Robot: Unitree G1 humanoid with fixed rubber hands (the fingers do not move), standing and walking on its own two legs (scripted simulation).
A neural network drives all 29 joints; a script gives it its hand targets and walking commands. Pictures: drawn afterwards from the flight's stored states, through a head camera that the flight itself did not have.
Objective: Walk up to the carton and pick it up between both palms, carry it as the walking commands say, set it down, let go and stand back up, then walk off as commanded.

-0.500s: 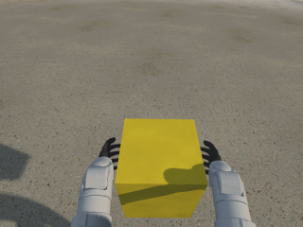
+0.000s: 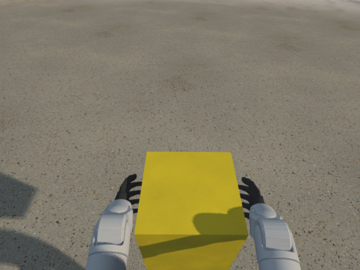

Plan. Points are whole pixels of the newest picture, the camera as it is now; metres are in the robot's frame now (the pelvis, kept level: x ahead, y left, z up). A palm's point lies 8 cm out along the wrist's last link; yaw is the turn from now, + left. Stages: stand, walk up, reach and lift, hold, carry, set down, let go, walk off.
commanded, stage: hold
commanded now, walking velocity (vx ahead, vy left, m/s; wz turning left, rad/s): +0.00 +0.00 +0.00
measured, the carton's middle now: (188, 213) +0.29 +0.00 -0.04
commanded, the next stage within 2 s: carry in 0.48 s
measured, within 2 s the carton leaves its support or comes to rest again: neither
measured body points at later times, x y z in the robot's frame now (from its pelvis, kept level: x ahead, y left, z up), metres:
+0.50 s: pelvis -0.01 +0.00 +0.00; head -0.06 +0.01 +0.44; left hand +0.28 +0.15 +0.03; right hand +0.27 -0.15 +0.03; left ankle +0.03 +0.11 -0.74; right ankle +0.00 -0.12 -0.74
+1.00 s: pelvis -0.03 +0.08 -0.02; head -0.04 +0.08 +0.43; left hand +0.17 +0.30 +0.05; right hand +0.25 +0.01 +0.05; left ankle -0.01 +0.15 -0.74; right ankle +0.00 -0.05 -0.69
